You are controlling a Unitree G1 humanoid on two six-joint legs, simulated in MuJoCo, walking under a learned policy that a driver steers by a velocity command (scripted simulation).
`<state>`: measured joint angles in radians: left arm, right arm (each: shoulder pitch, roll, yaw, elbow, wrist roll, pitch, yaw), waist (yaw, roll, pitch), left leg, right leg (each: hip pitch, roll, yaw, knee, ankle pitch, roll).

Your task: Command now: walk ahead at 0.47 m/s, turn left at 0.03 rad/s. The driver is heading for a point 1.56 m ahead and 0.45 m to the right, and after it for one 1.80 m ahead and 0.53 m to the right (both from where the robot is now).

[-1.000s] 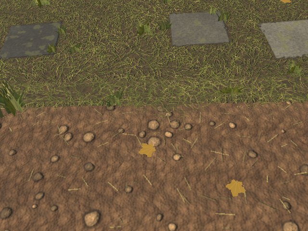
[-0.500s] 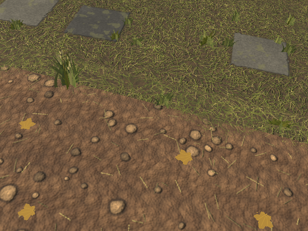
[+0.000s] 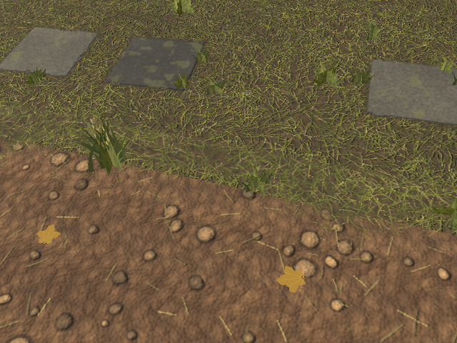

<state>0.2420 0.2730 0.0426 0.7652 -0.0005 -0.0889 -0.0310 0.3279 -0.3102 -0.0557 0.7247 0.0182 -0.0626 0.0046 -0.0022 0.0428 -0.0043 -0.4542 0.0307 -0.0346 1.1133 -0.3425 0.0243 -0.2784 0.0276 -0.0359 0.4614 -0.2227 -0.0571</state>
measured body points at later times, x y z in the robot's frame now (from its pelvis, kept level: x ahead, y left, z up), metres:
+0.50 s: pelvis +0.28 +0.04 -0.01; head +0.32 +0.04 +0.44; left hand +0.32 +0.32 -0.14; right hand +0.45 -0.22 -0.10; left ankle +0.35 +0.13 -0.74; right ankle +0.15 -0.10 -0.65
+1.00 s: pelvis +0.54 -0.06 -0.02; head +0.58 -0.09 +0.43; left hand +0.79 +0.15 -0.11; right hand +0.54 -0.36 -0.14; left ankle +0.45 +0.13 -0.64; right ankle +0.60 -0.15 -0.74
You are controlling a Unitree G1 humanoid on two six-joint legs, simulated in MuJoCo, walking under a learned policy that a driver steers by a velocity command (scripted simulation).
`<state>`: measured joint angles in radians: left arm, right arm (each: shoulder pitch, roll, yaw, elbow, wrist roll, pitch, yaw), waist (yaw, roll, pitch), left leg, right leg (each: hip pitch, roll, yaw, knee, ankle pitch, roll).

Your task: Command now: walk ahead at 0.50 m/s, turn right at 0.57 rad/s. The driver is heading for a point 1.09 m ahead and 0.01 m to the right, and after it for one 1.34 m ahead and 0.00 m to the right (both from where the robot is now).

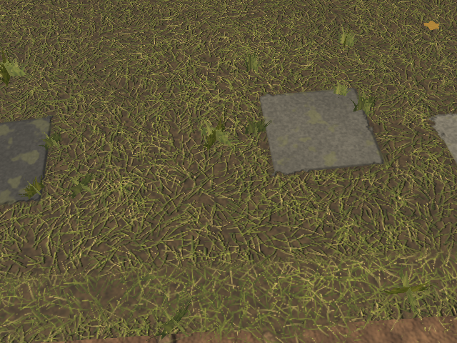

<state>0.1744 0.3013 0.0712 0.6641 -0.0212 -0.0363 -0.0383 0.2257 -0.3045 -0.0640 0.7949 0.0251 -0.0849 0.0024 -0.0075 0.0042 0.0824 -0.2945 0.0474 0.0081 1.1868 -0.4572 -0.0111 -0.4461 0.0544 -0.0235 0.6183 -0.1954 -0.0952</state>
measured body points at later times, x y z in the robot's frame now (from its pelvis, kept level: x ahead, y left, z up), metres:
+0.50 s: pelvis +0.30 +0.03 +0.01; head +0.32 +0.03 +0.46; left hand +0.43 +0.29 -0.11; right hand +0.39 -0.26 -0.08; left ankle +0.38 +0.12 -0.72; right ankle +0.14 -0.06 -0.64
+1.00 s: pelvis +0.54 -0.08 +0.01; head +0.57 -0.11 +0.46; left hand +0.80 +0.11 -0.06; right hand +0.50 -0.36 -0.13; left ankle +0.46 +0.09 -0.64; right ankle +0.58 -0.19 -0.72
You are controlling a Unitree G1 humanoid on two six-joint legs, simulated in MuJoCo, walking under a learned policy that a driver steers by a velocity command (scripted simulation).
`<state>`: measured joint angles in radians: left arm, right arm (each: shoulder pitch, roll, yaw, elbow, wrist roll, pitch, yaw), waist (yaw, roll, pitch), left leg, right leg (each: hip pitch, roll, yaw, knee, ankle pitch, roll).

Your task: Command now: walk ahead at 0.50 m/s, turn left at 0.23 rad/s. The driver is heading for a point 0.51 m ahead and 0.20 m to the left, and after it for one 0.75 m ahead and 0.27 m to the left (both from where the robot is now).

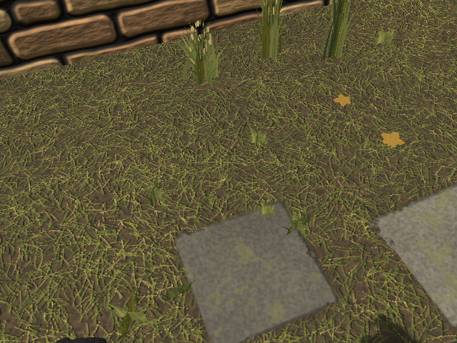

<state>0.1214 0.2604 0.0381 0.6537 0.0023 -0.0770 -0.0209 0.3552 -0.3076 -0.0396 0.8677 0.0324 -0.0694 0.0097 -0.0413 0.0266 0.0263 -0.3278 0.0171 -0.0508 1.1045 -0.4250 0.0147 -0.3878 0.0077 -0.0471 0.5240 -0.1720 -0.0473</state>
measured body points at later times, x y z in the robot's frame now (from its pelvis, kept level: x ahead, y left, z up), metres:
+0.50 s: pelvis +0.22 +0.04 -0.01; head +0.27 +0.07 +0.44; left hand +0.27 +0.34 -0.13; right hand +0.46 -0.18 -0.10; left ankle +0.30 +0.14 -0.73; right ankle +0.14 -0.12 -0.64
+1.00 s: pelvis +0.30 +0.01 +0.01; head +0.34 +0.00 +0.46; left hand +0.26 +0.32 -0.08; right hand +0.59 -0.16 -0.09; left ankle +0.23 +0.11 -0.65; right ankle +0.38 -0.09 -0.73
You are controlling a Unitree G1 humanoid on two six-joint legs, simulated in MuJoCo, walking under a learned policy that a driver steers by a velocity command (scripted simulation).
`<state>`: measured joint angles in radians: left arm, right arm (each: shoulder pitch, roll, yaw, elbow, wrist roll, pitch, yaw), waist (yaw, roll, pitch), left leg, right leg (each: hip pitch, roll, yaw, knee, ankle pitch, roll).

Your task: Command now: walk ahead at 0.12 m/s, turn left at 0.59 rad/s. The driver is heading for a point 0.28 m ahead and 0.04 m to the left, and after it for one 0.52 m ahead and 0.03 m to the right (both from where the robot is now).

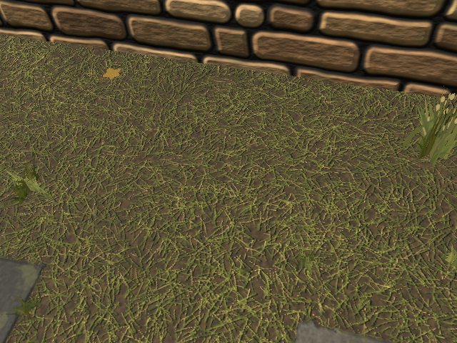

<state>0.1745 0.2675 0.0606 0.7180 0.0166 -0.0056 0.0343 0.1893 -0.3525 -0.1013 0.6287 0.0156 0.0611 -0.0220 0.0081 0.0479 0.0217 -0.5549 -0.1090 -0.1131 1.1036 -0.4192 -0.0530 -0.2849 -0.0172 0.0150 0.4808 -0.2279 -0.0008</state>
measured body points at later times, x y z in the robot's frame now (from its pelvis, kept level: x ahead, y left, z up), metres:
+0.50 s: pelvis +0.11 +0.08 +0.00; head +0.12 +0.10 +0.45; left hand +0.17 +0.37 -0.11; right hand +0.24 -0.17 -0.09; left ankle +0.02 +0.14 -0.74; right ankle +0.20 -0.06 -0.66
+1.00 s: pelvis +0.39 +0.09 +0.00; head +0.43 +0.09 +0.45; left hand +0.51 +0.36 -0.11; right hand +0.53 -0.19 -0.10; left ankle +0.42 +0.26 -0.66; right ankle +0.42 +0.02 -0.74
